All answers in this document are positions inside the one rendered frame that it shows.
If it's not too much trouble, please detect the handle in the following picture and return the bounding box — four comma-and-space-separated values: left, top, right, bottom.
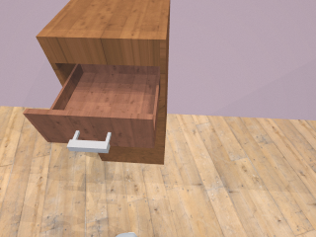
66, 130, 112, 153

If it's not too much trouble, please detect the cabinet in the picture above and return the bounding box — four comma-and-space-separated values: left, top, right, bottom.
36, 0, 171, 165

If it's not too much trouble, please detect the drawer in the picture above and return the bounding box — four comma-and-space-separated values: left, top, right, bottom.
23, 63, 161, 148

